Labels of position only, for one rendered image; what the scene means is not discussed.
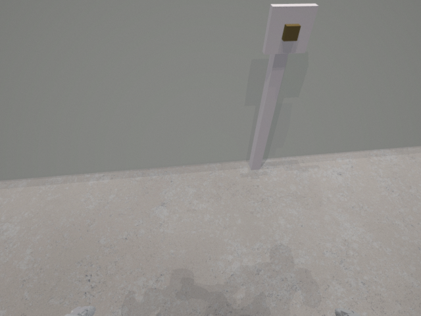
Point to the panel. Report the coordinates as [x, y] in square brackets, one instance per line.
[279, 15]

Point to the button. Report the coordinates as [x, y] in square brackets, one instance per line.
[291, 32]

